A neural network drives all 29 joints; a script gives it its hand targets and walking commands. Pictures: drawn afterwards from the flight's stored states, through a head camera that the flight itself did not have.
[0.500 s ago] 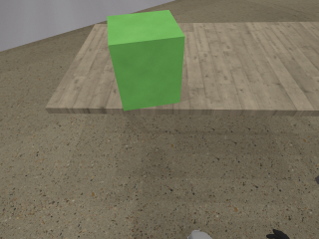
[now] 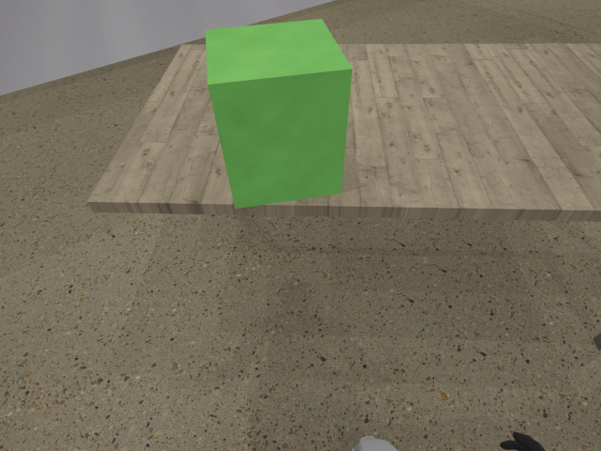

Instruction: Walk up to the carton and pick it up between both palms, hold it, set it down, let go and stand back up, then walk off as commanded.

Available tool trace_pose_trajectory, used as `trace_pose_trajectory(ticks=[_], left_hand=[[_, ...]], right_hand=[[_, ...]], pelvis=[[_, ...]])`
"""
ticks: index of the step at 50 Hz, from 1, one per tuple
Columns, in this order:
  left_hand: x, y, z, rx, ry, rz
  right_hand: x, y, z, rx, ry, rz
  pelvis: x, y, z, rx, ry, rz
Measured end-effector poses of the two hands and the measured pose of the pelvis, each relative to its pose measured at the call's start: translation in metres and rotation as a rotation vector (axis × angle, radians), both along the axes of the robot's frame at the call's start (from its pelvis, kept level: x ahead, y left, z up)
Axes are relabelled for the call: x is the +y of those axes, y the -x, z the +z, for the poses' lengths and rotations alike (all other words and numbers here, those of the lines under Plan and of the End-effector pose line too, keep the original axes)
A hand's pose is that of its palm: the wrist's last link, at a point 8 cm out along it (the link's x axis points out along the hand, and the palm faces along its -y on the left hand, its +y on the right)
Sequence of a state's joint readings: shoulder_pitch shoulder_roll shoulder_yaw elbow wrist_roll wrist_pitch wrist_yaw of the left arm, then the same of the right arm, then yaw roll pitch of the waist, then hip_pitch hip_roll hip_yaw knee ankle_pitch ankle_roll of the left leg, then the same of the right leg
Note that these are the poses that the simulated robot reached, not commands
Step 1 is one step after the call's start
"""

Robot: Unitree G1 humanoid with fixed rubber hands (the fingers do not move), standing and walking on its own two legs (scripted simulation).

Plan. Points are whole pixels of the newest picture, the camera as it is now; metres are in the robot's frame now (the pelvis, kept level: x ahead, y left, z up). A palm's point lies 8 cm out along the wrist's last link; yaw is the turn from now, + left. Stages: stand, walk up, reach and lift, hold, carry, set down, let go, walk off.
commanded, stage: walk up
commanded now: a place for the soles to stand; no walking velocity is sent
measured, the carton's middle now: (277, 116) +0.68 +0.06 +0.10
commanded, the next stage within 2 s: none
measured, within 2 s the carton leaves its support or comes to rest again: neither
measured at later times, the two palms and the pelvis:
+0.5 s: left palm out of the picture +0.07 +0.32 -0.09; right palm out of the picture +0.11 -0.30 -0.09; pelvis +0.00 +0.00 +0.00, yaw +0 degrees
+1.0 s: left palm out of the picture +0.07 +0.30 -0.09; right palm out of the picture +0.11 -0.31 -0.09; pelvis -0.01 -0.01 +0.00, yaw +0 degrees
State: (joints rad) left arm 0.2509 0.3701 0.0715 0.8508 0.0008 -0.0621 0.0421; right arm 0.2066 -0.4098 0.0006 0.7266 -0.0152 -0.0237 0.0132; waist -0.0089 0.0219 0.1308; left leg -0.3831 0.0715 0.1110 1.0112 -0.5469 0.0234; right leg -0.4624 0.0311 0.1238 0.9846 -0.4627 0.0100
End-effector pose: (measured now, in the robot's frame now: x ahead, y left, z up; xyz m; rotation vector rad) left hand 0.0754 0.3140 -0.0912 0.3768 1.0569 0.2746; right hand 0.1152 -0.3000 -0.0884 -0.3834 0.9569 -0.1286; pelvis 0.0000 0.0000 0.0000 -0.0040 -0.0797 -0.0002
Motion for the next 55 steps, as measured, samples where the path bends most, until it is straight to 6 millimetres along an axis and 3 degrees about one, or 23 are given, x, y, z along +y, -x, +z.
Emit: trace_pose_trajectory(ticks=[5,12,20,28,36,43,51,55], left_hand=[[-0.005,-0.001,0.003,0.002,-0.003,-0.006],[0.004,0.003,0.002,0.000,-0.003,0.002],[-0.007,-0.001,0.003,0.003,-0.002,-0.007],[0.003,0.004,0.003,-0.001,-0.002,0.001],[-0.008,0.001,0.004,-0.001,-0.002,-0.008],[0.002,0.007,0.004,-0.005,-0.003,0.000],[-0.011,0.003,0.004,-0.005,0.000,-0.007],[-0.008,0.004,0.007,-0.012,-0.004,-0.002]], right_hand=[[-0.005,0.001,0.000,0.011,0.001,-0.012],[0.005,0.003,-0.001,0.008,-0.004,0.000],[-0.006,0.002,0.000,0.010,-0.002,-0.009],[0.004,0.005,-0.001,0.009,-0.005,0.000],[-0.007,0.004,0.000,0.009,-0.002,-0.009],[0.003,0.008,-0.001,0.008,-0.007,-0.001],[-0.009,0.006,0.001,0.000,-0.007,-0.004],[-0.007,0.005,0.002,0.006,-0.003,-0.007]], pelvis=[[-0.005,0.000,0.002,-0.001,0.004,-0.005],[0.004,0.003,0.001,-0.011,0.009,0.001],[-0.006,0.001,0.002,-0.002,0.004,-0.006],[0.003,0.005,0.002,-0.014,0.008,0.001],[-0.007,0.004,0.003,-0.006,0.003,-0.006],[0.002,0.008,0.002,-0.016,0.008,0.001],[-0.009,0.007,0.003,-0.006,0.004,-0.006],[-0.007,0.007,0.005,-0.004,0.000,0.001]])
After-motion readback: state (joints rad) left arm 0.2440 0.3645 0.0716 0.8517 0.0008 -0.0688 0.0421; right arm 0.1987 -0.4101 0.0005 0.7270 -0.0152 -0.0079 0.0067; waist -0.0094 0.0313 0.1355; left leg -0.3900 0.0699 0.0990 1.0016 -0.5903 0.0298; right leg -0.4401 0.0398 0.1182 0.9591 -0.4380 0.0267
